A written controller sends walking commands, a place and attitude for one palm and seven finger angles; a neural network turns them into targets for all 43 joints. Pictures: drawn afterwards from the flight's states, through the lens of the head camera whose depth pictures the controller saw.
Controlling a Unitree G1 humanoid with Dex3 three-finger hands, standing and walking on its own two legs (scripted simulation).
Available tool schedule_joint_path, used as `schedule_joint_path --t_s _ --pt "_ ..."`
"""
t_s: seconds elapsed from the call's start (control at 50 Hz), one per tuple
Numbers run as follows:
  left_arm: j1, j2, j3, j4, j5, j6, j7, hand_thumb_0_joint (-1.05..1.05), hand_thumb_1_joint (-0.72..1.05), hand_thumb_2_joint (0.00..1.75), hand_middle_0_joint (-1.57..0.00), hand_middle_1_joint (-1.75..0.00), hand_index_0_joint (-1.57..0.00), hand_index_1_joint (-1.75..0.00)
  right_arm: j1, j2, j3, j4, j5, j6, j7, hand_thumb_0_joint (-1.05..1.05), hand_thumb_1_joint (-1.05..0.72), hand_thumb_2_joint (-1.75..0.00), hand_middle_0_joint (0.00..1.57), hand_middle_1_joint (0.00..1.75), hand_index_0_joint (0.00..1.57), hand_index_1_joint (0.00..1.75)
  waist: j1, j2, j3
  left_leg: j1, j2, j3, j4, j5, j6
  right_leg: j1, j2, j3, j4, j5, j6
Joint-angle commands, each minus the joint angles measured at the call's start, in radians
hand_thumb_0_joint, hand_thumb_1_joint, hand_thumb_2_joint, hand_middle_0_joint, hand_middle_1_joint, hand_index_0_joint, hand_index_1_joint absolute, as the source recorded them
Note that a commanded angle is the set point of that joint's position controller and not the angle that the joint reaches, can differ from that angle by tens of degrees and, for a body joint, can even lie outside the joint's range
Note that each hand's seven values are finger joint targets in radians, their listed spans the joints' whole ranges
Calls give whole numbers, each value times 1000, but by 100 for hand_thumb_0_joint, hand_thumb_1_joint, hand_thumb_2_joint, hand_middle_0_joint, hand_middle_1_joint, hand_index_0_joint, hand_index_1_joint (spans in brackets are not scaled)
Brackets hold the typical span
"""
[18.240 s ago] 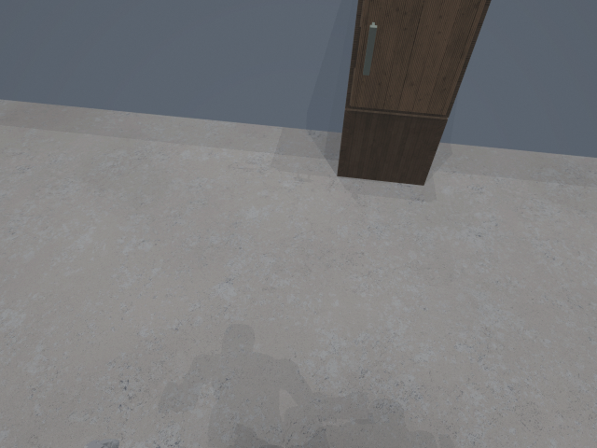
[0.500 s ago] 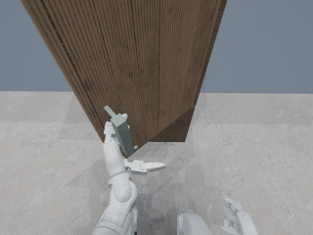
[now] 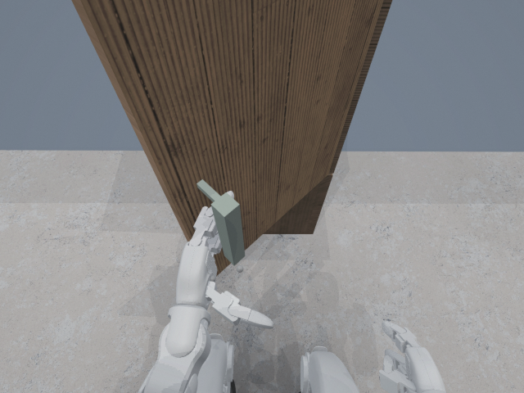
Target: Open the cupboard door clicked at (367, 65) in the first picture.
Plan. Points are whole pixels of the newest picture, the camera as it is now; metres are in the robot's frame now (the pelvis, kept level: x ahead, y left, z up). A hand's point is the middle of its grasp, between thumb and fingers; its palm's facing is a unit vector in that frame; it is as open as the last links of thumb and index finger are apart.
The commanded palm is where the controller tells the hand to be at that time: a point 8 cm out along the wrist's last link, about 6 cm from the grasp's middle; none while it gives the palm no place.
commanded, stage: slide the hand sideways off the handle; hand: left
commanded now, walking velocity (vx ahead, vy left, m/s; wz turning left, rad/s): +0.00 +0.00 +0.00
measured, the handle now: (221, 225) +0.35 +0.08 +0.03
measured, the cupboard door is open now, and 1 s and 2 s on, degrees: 45 45 45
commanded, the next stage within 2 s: draw the hand back to the body in 0.84 s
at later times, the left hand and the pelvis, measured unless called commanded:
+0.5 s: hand (207, 303) +0.24 +0.09 +0.02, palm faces -0.02 -1.00 +0.01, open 16.1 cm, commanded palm +0.22 +0.15 +0.02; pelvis +0.01 -0.01 -0.01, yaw +0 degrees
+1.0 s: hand (173, 327) +0.21 +0.13 +0.02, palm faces +0.00 -1.00 +0.00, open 16.3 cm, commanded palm +0.18 +0.18 +0.04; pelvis +0.00 -0.01 -0.02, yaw +0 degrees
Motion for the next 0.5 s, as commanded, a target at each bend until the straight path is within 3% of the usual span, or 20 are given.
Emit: schedule_joint_path --t_s 0.0,0.06,0.1,0.14,0.24,0.28,0.42,0.44,0.48 --pt "12 1 10 -271 34 -99 39 0 -50 30 -15 -30 -15 -30 -46 -96 -39 -166 0 -34 7 0 -90 -90 20 30 20 30 14 -71 -314 282 -36 -34 -157 232 11 138 32 -1 -175 296 -27" --pt "18 11 -4 -303 63 -110 45 0 -50 30 -15 -30 -15 -30 -51 -94 -39 -174 -2 -29 7 0 -90 -90 20 30 20 30 5 -55 -311 276 -36 -34 -145 215 14 111 31 3 -168 275 -26" --pt "39 7 -13 -320 58 -115 34 0 -50 30 -15 -30 -15 -30 -52 -94 -36 -177 1 -30 4 0 -90 -90 20 30 20 30 3 -37 -294 272 -38 -35 -147 189 12 102 32 2 -171 251 -26" --pt "36 23 0 -336 43 -114 17 0 -50 30 -15 -30 -15 -30 -49 -96 -36 -179 3 -30 -4 0 -90 -90 20 30 20 30 -6 -53 -283 265 -35 -43 -149 174 15 99 36 0 -175 234 -26" --pt "135 59 56 -372 -11 -107 -26 0 -50 30 -15 -30 -15 -30 -49 -95 -34 -183 9 -37 -20 0 -90 -90 20 30 20 30 14 -50 -315 270 -39 -42 -142 205 15 132 41 0 -171 270 -25" --pt "150 49 48 -386 -26 -102 -44 0 -50 30 -15 -30 -15 -30 -53 -92 -32 -185 11 -39 -23 0 -90 -90 20 30 20 30 7 -47 -300 263 -40 -36 -135 206 15 133 39 3 -173 286 -20" --pt "272 104 115 -427 -54 -99 -88 0 -50 30 -15 -30 -15 -30 -51 -89 -33 -195 12 -49 -32 0 -90 -90 20 30 20 30 16 -60 -281 221 -43 -29 -113 212 15 157 41 12 -170 316 -18" --pt "274 134 141 -443 -55 -104 -94 0 -50 30 -15 -30 -15 -30 -52 -90 -36 -197 11 -51 -35 0 -90 -90 20 30 20 30 23 -45 -290 212 -43 -32 -108 219 16 161 41 15 -159 315 -21" --pt "294 132 144 -450 -65 -113 -113 0 -50 30 -15 -30 -15 -30 -59 -88 -38 -196 13 -59 -40 0 -90 -90 20 30 20 30 17 -44 -279 203 -43 -24 -94 201 16 145 40 23 -163 304 -17"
